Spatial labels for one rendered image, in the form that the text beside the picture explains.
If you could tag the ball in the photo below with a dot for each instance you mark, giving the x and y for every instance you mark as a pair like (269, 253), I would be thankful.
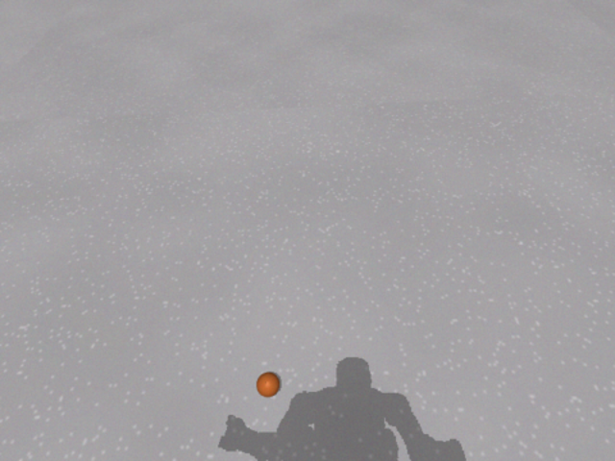
(268, 384)

